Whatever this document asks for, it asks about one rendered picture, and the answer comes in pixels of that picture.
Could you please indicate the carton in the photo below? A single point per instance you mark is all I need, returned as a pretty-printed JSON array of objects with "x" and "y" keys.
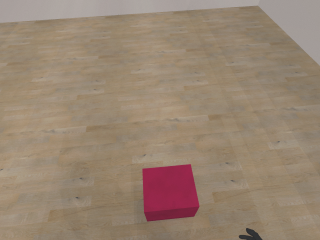
[{"x": 169, "y": 192}]

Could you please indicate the right robot hand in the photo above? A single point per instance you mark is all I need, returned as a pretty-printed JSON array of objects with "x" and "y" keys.
[{"x": 254, "y": 235}]

